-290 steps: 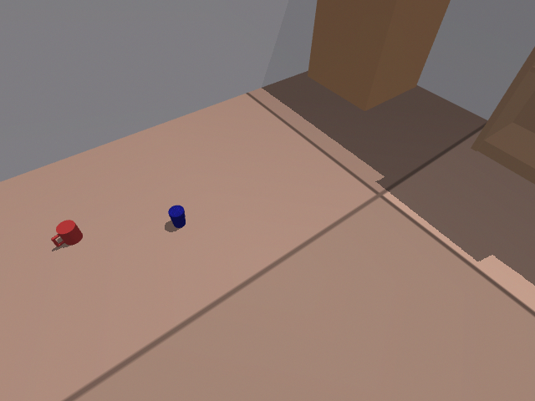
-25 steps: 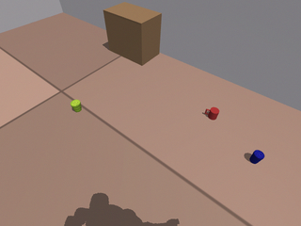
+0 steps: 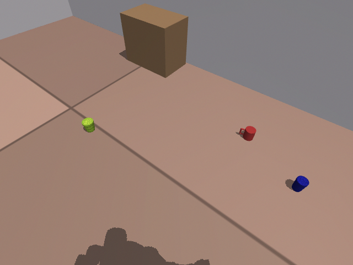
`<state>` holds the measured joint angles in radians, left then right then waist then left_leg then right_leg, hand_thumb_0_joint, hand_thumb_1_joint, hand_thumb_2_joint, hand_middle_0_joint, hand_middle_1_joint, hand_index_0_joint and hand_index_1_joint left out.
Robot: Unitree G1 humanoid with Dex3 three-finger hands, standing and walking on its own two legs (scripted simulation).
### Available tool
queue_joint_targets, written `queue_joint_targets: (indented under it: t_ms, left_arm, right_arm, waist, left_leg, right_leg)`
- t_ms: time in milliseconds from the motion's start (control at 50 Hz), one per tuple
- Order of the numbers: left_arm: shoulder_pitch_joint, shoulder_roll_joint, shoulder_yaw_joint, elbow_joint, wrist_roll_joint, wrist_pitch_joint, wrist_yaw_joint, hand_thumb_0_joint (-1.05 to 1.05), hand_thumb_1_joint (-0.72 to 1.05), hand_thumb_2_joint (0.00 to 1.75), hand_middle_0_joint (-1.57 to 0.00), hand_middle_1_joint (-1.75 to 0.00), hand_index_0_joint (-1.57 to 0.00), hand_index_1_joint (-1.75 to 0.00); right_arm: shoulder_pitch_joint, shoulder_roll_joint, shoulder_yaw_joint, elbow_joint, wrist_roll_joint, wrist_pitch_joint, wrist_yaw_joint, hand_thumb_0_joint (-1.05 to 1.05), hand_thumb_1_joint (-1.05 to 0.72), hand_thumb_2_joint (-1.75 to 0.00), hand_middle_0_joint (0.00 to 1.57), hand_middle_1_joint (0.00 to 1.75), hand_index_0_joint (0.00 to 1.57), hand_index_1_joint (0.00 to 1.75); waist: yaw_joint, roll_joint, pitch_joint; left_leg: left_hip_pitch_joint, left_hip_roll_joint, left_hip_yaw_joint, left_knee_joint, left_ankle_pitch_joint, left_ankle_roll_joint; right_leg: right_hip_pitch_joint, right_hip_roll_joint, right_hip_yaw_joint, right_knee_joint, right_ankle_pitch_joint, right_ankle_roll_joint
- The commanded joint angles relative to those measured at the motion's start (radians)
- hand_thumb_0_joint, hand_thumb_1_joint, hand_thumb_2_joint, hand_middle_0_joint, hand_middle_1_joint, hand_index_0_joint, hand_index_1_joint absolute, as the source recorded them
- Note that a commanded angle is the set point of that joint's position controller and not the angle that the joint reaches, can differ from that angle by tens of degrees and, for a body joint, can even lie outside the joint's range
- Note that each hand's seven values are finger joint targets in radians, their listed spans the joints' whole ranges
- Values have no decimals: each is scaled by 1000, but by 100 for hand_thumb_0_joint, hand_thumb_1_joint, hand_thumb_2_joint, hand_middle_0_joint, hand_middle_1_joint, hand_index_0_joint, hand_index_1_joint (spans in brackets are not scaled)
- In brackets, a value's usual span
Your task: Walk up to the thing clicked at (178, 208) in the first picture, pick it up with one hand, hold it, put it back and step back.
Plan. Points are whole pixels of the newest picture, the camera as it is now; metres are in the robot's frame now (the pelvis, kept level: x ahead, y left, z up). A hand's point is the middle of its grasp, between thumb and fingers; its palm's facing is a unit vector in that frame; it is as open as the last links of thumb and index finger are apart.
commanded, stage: stand
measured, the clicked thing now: (299, 184) +0.71 -0.77 -0.74
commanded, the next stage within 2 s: walk up in 0.50 s
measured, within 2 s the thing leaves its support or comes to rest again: neither
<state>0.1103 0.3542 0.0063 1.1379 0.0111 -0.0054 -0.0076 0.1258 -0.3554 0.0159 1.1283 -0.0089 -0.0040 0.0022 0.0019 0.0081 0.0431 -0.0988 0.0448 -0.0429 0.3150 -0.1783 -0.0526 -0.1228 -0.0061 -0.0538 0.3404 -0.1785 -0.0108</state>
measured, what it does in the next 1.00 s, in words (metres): lifts its right foot, turning right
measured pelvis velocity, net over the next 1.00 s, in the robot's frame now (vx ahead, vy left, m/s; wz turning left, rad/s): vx -0.01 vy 0.08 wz -0.40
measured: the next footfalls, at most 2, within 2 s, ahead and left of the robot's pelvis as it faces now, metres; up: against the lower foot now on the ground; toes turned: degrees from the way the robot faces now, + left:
right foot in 1.20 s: -0.03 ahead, -0.07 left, +0.00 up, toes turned -31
left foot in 1.66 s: +0.13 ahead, +0.07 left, +0.00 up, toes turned -41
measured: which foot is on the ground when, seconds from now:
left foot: down 0.00-1.00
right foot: down 0.00-0.76, up 0.78-1.00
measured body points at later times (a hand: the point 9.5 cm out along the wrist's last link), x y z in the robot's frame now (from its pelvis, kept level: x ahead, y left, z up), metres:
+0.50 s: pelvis +0.00 +0.00 +0.00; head +0.01 +0.00 +0.45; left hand +0.07 +0.31 -0.13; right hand +0.07 -0.30 -0.14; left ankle +0.00 +0.15 -0.75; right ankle +0.01 -0.11 -0.75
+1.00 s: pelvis -0.01 +0.08 -0.01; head +0.04 +0.08 +0.44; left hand +0.19 +0.35 -0.14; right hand -0.06 -0.25 -0.10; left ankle +0.02 +0.17 -0.75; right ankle -0.08 -0.07 -0.68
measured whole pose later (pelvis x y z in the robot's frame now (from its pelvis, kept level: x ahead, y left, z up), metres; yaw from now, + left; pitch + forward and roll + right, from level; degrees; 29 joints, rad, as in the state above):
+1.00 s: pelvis -0.01 +0.08 -0.01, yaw -23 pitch -1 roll -1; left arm 0.23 0.44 0.07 0.85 0.02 0.06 -0.04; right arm 0.22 -0.36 -0.08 0.83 -0.02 -0.01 0.01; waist -0.01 -0.04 0.12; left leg -0.18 0.05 0.10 0.47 -0.28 0.02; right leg -0.43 0.02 0.11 0.98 -0.35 0.01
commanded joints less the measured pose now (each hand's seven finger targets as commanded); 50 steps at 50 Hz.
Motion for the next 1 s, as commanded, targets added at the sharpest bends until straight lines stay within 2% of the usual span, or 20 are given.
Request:
queue_joint_targets:
  t_ms: [0,460,480,500,540,560,580,600,640,680,700,720,740,760,780,820,840,880,940,980]
  left_arm:
    - [-46,220,43,-63,-3,-25,11,0,90,90,-20,-30,-20,-30]
    - [-39,218,41,-64,-2,-25,11,0,90,90,-20,-30,-20,-30]
    - [27,286,72,-141,10,-6,11,0,90,90,-20,-30,-20,-30]
    - [56,312,82,-149,14,-7,16,0,90,90,-20,-30,-20,-30]
    - [89,351,108,-175,31,-11,24,0,90,90,-20,-30,-20,-30]
    - [97,356,116,-202,35,-16,26,0,90,90,-20,-30,-20,-30]
    - [74,335,112,-232,36,-17,26,0,90,90,-20,-30,-20,-30]
    - [61,294,108,-236,23,-15,29,0,90,90,-20,-30,-20,-30]
    - [49,265,94,-278,28,-9,33,0,90,90,-20,-30,-20,-30]
    - [15,252,87,-316,16,4,31,0,90,90,-20,-30,-20,-30]
    - [-10,244,80,-335,6,12,29,0,90,90,-20,-30,-20,-30]
    - [-6,190,66,-361,-6,21,30,0,90,90,-20,-30,-20,-30]
    - [36,158,61,-366,-4,26,30,0,90,90,-20,-30,-20,-30]
    - [117,215,74,-344,7,37,35,0,90,90,-20,-30,-20,-30]
    - [149,246,83,-343,13,43,34,0,90,90,-20,-30,-20,-30]
    - [147,279,103,-326,15,45,13,0,90,90,-20,-30,-20,-30]
    - [163,275,116,-317,6,48,0,0,90,90,-20,-30,-20,-30]
    - [171,253,114,-329,2,50,-16,0,90,90,-20,-30,-20,-30]
    - [108,213,102,-386,4,42,-31,0,90,90,-20,-30,-20,-30]
    - [66,204,100,-412,4,38,-33,0,90,90,-20,-30,-20,-30]
  right_arm:
    - [-45,-208,-43,-55,-1,-20,-13,0,-90,-90,20,30,20,30]
    - [-31,-208,-44,-57,-2,-20,-11,0,-90,-90,20,30,20,30]
    - [-112,-306,-117,-141,-11,-11,-5,0,-90,-90,20,30,20,30]
    - [-105,-269,-113,-163,-12,-4,-4,0,-90,-90,20,30,20,30]
    - [-99,-224,-109,-197,-7,4,1,0,-90,-90,20,30,20,30]
    - [-75,-224,-112,-207,-8,8,2,0,-90,-90,20,30,20,30]
    - [-61,-227,-119,-212,-3,7,4,0,-90,-90,20,30,20,30]
    - [-50,-198,-121,-222,21,6,1,0,-90,-90,20,30,20,30]
    - [-19,-191,-134,-254,17,11,5,0,-90,-90,20,30,20,30]
    - [32,-184,-142,-265,1,12,6,0,-90,-90,20,30,20,30]
    - [89,-191,-153,-260,-11,10,3,0,-90,-90,20,30,20,30]
    - [108,-236,-170,-273,-30,10,-5,0,-90,-90,20,30,20,30]
    - [77,-307,-188,-299,-39,7,-12,0,-90,-90,20,30,20,30]
    - [13,-310,-192,-335,-39,5,-17,0,-90,-90,20,30,20,30]
    - [-28,-350,-201,-357,-25,6,-12,0,-90,-90,20,30,20,30]
    - [-79,-295,-189,-386,-24,-5,-10,0,-90,-90,20,30,20,30]
    - [-75,-258,-178,-391,-24,-12,-14,0,-90,-90,20,30,20,30]
    - [2,-255,-171,-374,-16,-25,-17,0,-90,-90,20,30,20,30]
    - [123,-278,-178,-363,-12,-32,-14,0,-90,-90,20,30,20,30]
    - [153,-289,-181,-376,-19,-35,-10,0,-90,-90,20,30,20,30]
  waist:
    - [4,3,-66]
    - [1,-7,-48]
    - [7,-21,4]
    - [15,-63,-6]
    - [47,-190,-15]
    - [41,-212,-48]
    - [22,-227,-72]
    - [18,-240,-83]
    - [-8,-222,-117]
    - [-43,-137,-135]
    - [-80,-83,-152]
    - [-93,80,-128]
    - [-65,280,-114]
    - [-20,172,-107]
    - [-23,220,-100]
    - [1,181,6]
    - [18,140,16]
    - [3,133,16]
    - [-54,160,-25]
    - [-74,166,-19]
  left_leg:
    - [-29,82,-56,-40,113,59]
    - [-34,77,-56,-42,95,57]
    - [-10,8,89,172,-21,57]
    - [-76,-27,74,240,-74,56]
    - [-301,-93,35,440,-382,41]
    - [-337,-58,-25,502,-397,42]
    - [-331,-32,-60,497,-391,48]
    - [-289,-30,-63,511,-381,71]
    - [-217,-33,-56,424,-322,76]
    - [-70,-66,-5,241,-191,76]
    - [58,-59,-1,105,-72,82]
    - [130,60,-140,-31,-67,94]
    - [159,263,-348,-62,26,134]
    - [56,333,-325,-37,58,179]
    - [-59,423,-368,-80,-47,272]
    - [-142,330,-282,-89,-75,257]
    - [-103,252,-181,-50,-3,215]
    - [-19,192,-73,-2,119,146]
    - [152,204,-52,44,283,136]
    - [158,232,-38,43,332,168]
  right_leg:
    - [43,-130,113,-68,104,-10]
    - [26,-126,112,-72,70,-10]
    - [-133,-146,290,-37,216,-51]
    - [-116,-185,358,-22,265,-97]
    - [22,-293,537,-59,295,-218]
    - [57,-333,584,-44,342,-261]
    - [62,-310,554,-7,386,-266]
    - [16,-275,511,6,424,-263]
    - [-42,-202,454,64,429,-209]
    - [-151,-135,400,143,381,-156]
    - [-249,-87,350,228,287,-110]
    - [-382,11,288,350,77,-54]
    - [-502,143,216,513,-297,-12]
    - [-458,73,237,616,-339,1]
    - [-392,30,195,713,-369,12]
    - [-364,9,207,772,-283,15]
    - [-384,9,216,772,-223,14]
    - [-438,24,198,738,-161,4]
    - [-468,22,151,593,-164,21]
    - [-450,10,122,537,-189,25]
